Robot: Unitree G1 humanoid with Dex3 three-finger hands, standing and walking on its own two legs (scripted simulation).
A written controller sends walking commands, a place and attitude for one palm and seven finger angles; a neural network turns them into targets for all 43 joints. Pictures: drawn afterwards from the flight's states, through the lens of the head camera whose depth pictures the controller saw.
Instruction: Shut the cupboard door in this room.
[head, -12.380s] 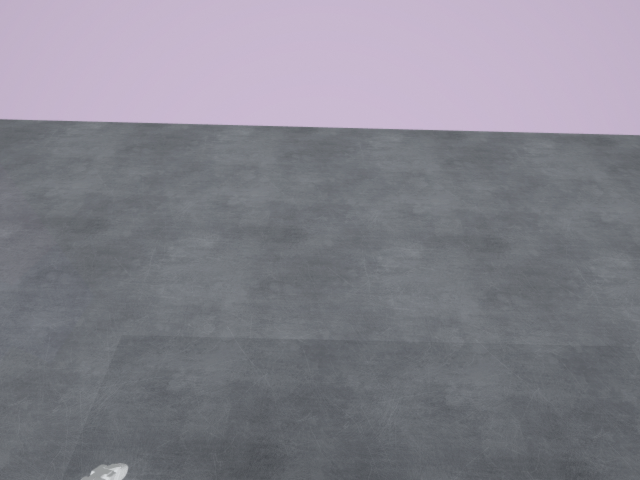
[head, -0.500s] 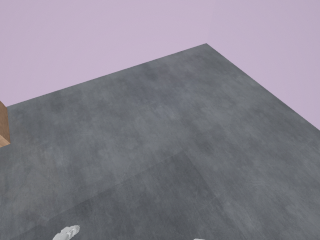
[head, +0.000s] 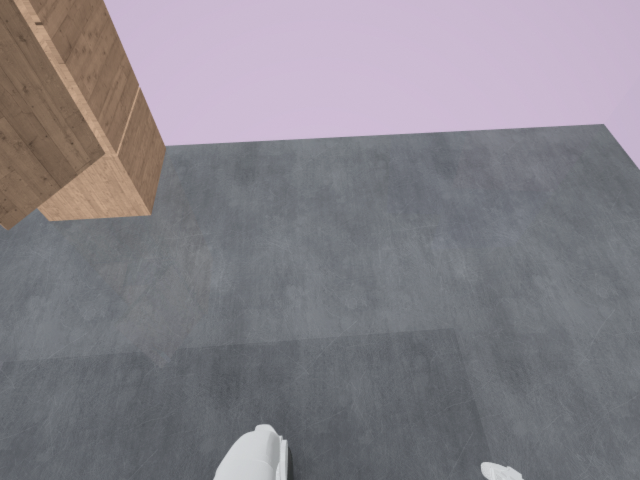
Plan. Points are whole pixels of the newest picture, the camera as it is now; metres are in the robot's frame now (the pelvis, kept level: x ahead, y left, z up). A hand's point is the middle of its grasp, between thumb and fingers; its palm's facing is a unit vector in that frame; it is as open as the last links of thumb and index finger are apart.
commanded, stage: walk to a spot facing it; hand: left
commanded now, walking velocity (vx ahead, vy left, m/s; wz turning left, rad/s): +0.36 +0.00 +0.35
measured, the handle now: out of the picture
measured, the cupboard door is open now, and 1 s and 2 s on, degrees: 57 57 57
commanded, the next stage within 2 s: turn to face it in 1.24 s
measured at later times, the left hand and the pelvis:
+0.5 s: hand (219, 324) +0.34 +0.21 -0.14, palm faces +0.07 -0.98 -0.19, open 7.4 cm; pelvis +0.22 +0.02 +0.00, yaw +6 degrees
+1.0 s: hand (213, 365) +0.28 +0.22 -0.18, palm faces +0.38 -0.91 -0.16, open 7.3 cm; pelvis +0.42 +0.08 -0.01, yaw +17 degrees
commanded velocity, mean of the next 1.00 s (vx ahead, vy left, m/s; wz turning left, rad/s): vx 0.37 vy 0.00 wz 0.23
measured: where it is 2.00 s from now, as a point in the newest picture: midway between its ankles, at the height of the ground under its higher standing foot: (297, 316)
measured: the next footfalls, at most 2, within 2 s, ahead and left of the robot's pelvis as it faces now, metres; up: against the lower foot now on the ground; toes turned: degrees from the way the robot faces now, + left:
left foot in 0.06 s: +0.15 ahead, +0.12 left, +0.00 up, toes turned +9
right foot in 0.54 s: +0.40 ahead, -0.09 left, +0.00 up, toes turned -1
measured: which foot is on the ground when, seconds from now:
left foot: up 0.00-0.04, down 0.06-0.54, up 0.56-0.98, down 1.00-1.00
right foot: down 0.00-0.04, up 0.06-0.52, down 0.54-1.00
